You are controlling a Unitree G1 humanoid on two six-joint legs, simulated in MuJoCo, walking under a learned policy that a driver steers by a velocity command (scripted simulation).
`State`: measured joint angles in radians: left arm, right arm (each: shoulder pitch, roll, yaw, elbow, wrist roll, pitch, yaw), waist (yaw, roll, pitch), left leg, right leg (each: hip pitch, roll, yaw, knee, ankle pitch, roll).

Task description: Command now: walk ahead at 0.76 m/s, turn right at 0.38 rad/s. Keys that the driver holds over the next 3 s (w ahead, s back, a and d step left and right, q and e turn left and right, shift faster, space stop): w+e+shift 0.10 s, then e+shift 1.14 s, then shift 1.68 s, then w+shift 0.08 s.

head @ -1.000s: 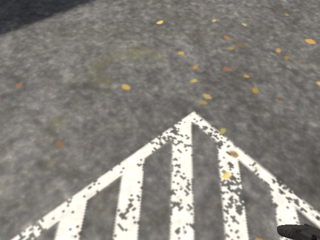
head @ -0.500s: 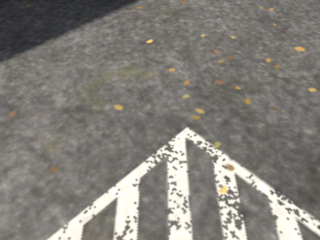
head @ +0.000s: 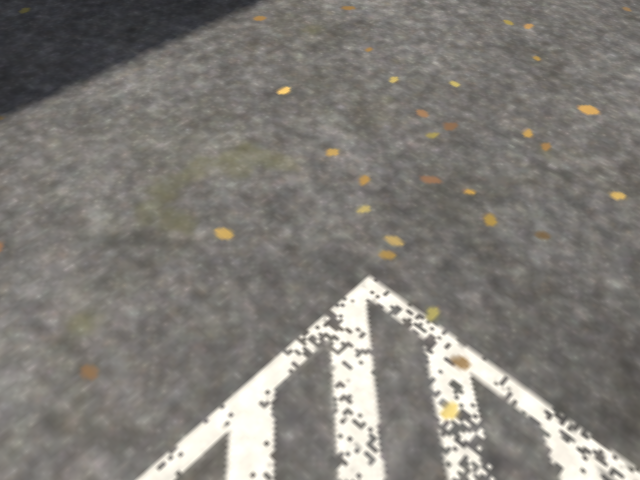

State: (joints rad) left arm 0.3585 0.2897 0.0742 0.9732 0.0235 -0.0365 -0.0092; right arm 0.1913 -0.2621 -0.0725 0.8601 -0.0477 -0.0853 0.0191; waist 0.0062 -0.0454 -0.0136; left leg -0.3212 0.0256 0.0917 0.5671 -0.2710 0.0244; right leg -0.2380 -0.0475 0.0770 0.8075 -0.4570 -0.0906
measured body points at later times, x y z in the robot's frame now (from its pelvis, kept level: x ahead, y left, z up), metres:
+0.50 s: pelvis +0.25 -0.02 -0.02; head +0.30 -0.03 +0.43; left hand +0.50 +0.19 -0.12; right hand +0.30 -0.33 -0.11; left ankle +0.19 +0.16 -0.61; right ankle +0.34 -0.09 -0.73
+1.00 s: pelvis +0.40 +0.01 +0.01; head +0.43 -0.01 +0.45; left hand +0.74 +0.07 -0.08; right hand +0.30 -0.30 -0.07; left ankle +0.54 +0.04 -0.73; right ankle +0.29 -0.06 -0.64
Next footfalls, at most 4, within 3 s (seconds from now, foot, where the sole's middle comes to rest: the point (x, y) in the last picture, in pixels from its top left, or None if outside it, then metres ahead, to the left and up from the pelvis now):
0.38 right None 0.38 -0.10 -0.77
0.84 left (317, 455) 0.56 0.01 -0.77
1.28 right None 0.29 -0.09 -0.77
1.70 left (338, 472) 0.53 -0.04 -0.77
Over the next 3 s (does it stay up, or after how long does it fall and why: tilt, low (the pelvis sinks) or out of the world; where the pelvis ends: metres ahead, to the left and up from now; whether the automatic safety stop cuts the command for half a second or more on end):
stays up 0.44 -0.03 0.01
